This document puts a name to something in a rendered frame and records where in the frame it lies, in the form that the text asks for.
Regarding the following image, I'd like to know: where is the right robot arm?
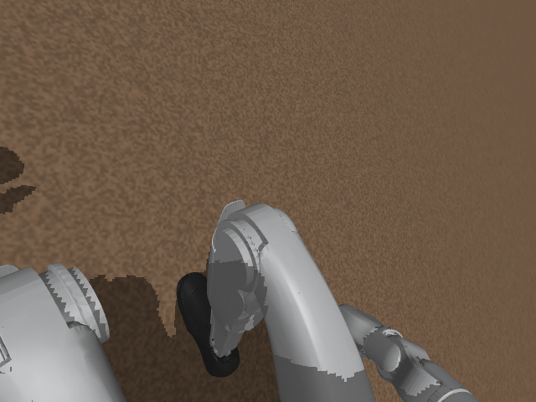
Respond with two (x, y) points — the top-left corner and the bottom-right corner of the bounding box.
(365, 327), (480, 402)

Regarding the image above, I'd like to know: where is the right robot foot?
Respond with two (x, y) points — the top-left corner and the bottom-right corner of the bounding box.
(177, 272), (240, 378)

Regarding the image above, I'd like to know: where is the right robot hand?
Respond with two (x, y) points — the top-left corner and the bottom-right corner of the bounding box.
(339, 304), (386, 362)

